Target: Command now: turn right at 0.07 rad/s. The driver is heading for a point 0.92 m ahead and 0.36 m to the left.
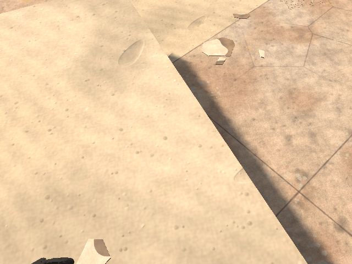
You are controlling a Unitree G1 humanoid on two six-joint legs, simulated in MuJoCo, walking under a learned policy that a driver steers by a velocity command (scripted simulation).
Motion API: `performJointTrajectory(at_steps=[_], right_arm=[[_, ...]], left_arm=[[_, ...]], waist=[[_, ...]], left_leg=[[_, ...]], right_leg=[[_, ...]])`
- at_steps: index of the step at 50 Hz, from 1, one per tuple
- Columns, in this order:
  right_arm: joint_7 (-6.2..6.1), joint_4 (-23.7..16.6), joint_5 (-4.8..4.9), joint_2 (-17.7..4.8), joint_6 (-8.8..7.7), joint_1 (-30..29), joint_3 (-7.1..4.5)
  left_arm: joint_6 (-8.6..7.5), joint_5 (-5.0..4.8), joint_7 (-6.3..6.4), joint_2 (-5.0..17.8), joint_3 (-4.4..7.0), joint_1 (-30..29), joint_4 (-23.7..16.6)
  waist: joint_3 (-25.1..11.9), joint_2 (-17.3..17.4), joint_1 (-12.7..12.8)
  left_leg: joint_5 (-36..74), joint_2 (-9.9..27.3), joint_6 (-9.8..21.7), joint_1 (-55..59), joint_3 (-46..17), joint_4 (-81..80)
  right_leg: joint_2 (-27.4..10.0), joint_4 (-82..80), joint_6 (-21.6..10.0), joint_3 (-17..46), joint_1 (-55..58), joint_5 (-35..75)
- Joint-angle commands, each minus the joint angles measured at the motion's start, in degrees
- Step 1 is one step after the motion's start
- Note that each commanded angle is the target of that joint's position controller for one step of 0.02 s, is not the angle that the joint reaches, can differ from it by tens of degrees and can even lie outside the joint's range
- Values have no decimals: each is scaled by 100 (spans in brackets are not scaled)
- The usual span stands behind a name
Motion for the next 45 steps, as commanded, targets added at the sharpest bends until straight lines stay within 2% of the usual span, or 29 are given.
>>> performJointTrajectory(at_steps=[1,2,3,5,6,9,12,13,14,15,16,17,18,19,20,22,26,30,34,36,37,38,39,40,41,42,43,44,45], right_arm=[[31,-153,10,32,-22,278,117],[56,-204,23,31,-10,168,146],[70,-315,59,-151,5,39,112],[94,-514,136,-488,36,-120,28],[104,-566,153,-519,49,-107,11],[144,-626,138,-351,90,69,9],[209,-598,133,-237,99,457,-33],[189,-595,87,-380,79,606,-99],[88,-699,48,-1152,30,787,-314],[135,-772,-102,-1348,-61,1017,-336],[171,-851,-237,-1184,-174,981,-285],[138,-861,-140,-1041,-240,740,-261],[86,-909,14,-930,-221,434,-242],[15,-978,127,-810,-177,228,-201],[-42,-1036,146,-742,-135,154,-173],[-98,-1096,92,-765,-78,229,-184],[-172,-1170,112,-898,-12,333,-252],[-162,-1326,97,-985,65,157,-298],[-90,-1468,74,-978,116,-65,-287],[-52,-1482,130,-822,105,-17,-204],[-14,-1444,136,-745,84,18,-144],[21,-1396,77,-606,47,126,-62],[52,-1357,0,-277,-13,251,78],[48,-1518,43,118,-107,134,213],[-3,-1699,206,-246,-224,-82,122],[-19,-1636,159,-631,-289,-259,50],[-2,-1497,52,-709,-334,-199,17],[30,-1439,-29,-636,-389,-135,25],[73,-1466,-32,-524,-454,-221,50]], left_arm=[[-196,82,34,240,45,-516,-295],[-209,125,24,317,72,-397,-185],[-196,146,22,550,149,-300,-98],[-102,98,49,943,285,-189,-8],[-59,61,71,997,314,-170,17],[-11,-16,115,931,339,-244,83],[14,-98,151,842,366,-564,83],[23,-113,150,724,374,-371,171],[9,71,130,467,334,-318,19],[-26,124,141,343,263,-1172,-323],[-69,101,135,435,285,-1204,-311],[-88,33,143,484,308,-1113,-234],[-88,39,170,534,340,-978,-131],[-82,63,199,611,371,-950,-112],[-91,64,182,551,366,-866,-70],[-130,36,127,468,339,-740,9],[-204,-9,131,450,321,-837,69],[-281,-39,76,522,328,-869,142],[-394,-58,-1,654,359,-716,222],[-444,-152,-95,725,364,-453,311],[-479,-203,-138,664,369,-284,370],[-509,-218,-145,647,392,-62,431],[-570,-153,-130,777,413,473,472],[-622,46,-125,1177,432,1057,540],[-745,169,-201,1457,520,932,589],[-794,18,-177,1149,438,719,534],[-790,-60,-132,938,370,734,529],[-765,-85,-103,897,336,835,527],[-758,-96,-80,903,308,987,585]], waist=[[-1057,-908,-62],[-956,-1005,58],[-799,-1093,154],[-485,-1088,281],[-380,-1031,293],[-280,-934,228],[-442,-761,-67],[-450,-374,-73],[-516,1257,103],[-557,1843,-295],[-800,1051,-346],[-711,602,-158],[-630,211,8],[-660,223,80],[-729,329,146],[-848,302,131],[-786,445,50],[-700,694,19],[-824,922,-2],[-1079,882,-24],[-961,784,78],[-771,658,192],[-829,91,399],[-705,-902,456],[108,-1419,310],[526,-1078,310],[463,-867,324],[242,-773,334],[222,-813,380]], left_leg=[[431,245,-30,846,-168,-1211],[410,239,-12,1035,-105,-1485],[273,184,18,1061,-16,-1544],[-115,103,113,754,89,-1450],[-264,121,165,596,91,-1390],[-499,179,329,466,141,-1407],[361,-56,604,1121,417,-2572],[1384,-63,831,1510,64,-3274],[3760,1089,1426,2318,-1908,-3804],[4608,1787,2518,2774,-3444,-4232],[4068,1755,2618,2964,-3271,-4287],[3697,1431,2328,2978,-2835,-4171],[3488,1168,2027,2933,-2470,-4099],[3411,1033,1867,2899,-2310,-4087],[3447,873,1811,2781,-2242,-4099],[3450,704,1799,2822,-2165,-4082],[2875,529,1705,2871,-2461,-4030],[2347,361,1626,2459,-2889,-3939],[2871,292,1578,2453,-3226,-3637],[728,145,1556,2029,-3262,-3780],[-752,27,1545,1490,-3260,-3855],[-1711,-132,1471,921,-3167,-3686],[-2294,-467,1236,204,-2696,-2562],[-1834,-1216,918,-777,-1585,-911],[-1212,-832,838,-1755,-1504,-149],[-625,-524,766,-1959,-1427,75],[-175,-406,691,-1913,-1298,187],[107,-347,655,-1808,-1133,237],[420,-240,620,-1814,-1016,197]], right_leg=[[-1189,-680,-907,415,655,2569],[-1264,-728,-959,410,597,2346],[-1379,-757,-1054,481,542,2118],[-1666,-780,-1206,714,556,1714],[-1803,-776,-1240,825,615,1604],[-2018,-605,-1182,865,781,1793],[-1765,38,-736,297,706,1846],[-1415,689,-331,-105,459,1166],[-588,2414,323,-832,-785,-418],[405,3639,568,-189,-2185,-2693],[216,4285,519,427,-2423,-2697],[83,4396,466,556,-2501,-2169],[-9,4197,482,571,-2561,-1671],[-75,4004,520,607,-2492,-1296],[-4,4008,582,583,-2274,-1031],[143,3735,670,562,-2129,-708],[309,2580,788,675,-2037,-487],[432,1741,788,768,-1543,-437],[440,1054,681,771,-1047,-522],[337,433,550,574,-177,-286],[301,38,455,430,493,47],[180,-209,323,426,1089,-105],[-580,-590,10,1307,1835,-1067],[-1615,-1502,-570,3216,2123,-3112],[-2250,-2035,-1181,4869,1505,-4225],[-2204,-2006,-1197,4452,1238,-3933],[-1924,-1867,-990,3794,1292,-3348],[-1655,-1808,-810,3295,1365,-2974],[-1512,-1857,-748,2951,1351,-2695]])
